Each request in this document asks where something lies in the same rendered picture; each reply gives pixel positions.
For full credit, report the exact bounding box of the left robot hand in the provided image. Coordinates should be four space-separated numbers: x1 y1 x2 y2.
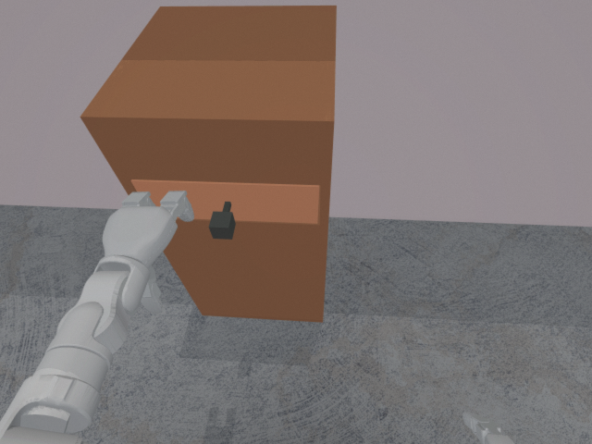
103 191 194 314

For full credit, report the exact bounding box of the left robot upper arm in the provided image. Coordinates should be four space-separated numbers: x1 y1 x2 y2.
0 425 89 444

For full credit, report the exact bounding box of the right robot hand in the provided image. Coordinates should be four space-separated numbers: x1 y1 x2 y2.
462 412 513 444

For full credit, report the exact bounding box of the robot left forearm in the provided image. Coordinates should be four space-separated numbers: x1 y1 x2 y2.
0 255 150 439

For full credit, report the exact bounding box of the drawer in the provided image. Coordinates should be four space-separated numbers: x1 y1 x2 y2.
131 179 319 224

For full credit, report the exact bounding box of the handle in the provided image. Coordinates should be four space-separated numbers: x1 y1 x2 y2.
209 202 236 240

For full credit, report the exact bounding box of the cabinet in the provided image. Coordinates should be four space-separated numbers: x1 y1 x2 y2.
80 6 337 323

